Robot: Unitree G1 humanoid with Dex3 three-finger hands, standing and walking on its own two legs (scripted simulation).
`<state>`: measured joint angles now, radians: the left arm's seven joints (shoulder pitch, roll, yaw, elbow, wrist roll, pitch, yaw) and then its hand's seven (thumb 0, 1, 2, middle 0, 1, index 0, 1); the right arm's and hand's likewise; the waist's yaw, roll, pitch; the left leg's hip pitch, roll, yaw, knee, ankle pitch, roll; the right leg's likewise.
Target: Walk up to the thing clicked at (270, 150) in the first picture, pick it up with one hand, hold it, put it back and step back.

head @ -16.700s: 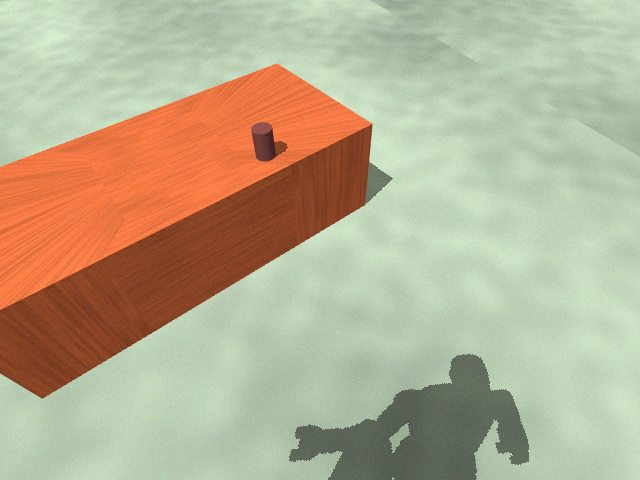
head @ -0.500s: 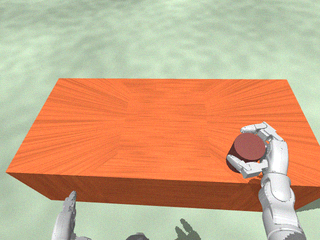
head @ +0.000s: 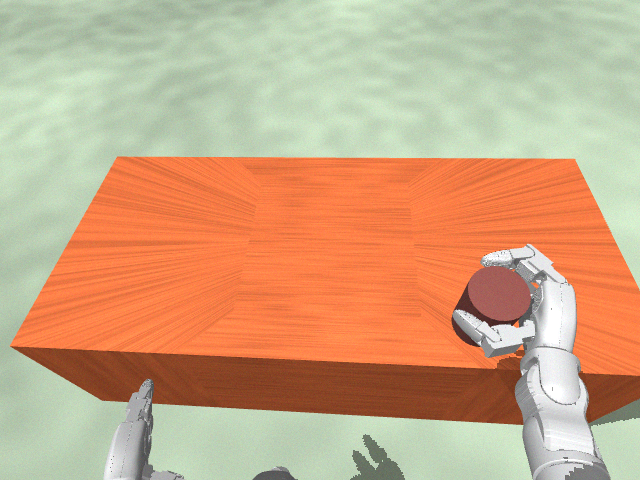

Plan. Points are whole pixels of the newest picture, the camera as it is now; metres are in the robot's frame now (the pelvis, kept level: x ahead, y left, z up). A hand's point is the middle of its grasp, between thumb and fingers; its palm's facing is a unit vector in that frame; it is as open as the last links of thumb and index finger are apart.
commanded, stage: hold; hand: right
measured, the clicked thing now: (486, 309) +0.33 -0.17 +0.01
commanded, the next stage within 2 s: crouch in 0.96 s
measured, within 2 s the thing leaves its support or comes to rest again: neither
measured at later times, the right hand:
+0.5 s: hand (493, 298) +0.33 -0.17 +0.04, palm faces +0.21 +0.98 -0.01, open 9.8 cm
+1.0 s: hand (493, 304) +0.32 -0.17 +0.04, palm faces +0.21 +0.98 +0.00, open 9.8 cm
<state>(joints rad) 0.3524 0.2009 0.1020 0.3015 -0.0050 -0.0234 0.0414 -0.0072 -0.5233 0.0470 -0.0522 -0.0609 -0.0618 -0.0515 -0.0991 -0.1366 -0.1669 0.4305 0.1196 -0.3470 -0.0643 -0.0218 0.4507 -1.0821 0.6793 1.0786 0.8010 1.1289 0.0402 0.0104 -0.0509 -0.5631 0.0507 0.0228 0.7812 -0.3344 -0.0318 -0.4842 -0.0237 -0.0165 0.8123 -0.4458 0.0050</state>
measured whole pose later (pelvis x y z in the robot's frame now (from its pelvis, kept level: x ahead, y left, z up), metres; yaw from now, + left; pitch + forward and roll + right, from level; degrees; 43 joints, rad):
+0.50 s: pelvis +0.00 +0.00 +0.00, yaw +0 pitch +6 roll +0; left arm 0.35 0.20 0.10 0.29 -0.01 -0.01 0.04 -0.01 -0.52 0.05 -0.05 -0.06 -0.06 -0.05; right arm -0.11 -0.14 -0.17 0.43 0.12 -0.34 -0.06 -0.02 0.45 -1.08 0.68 1.08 0.80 1.13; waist 0.04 0.01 -0.05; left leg -0.56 0.05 0.02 0.78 -0.33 -0.03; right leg -0.48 -0.03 -0.02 0.81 -0.44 0.01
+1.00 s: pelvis -0.01 +0.01 +0.00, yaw +0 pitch +6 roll +0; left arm 0.34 0.20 0.10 0.32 -0.01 -0.02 0.05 -0.01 -0.52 0.05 -0.05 -0.06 -0.06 -0.05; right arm -0.10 -0.14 -0.18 0.45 0.13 -0.35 -0.05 -0.02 0.45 -1.08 0.68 1.08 0.80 1.13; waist 0.04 0.01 -0.05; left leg -0.56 0.05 0.03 0.78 -0.33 -0.02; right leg -0.48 -0.03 -0.01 0.81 -0.44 0.01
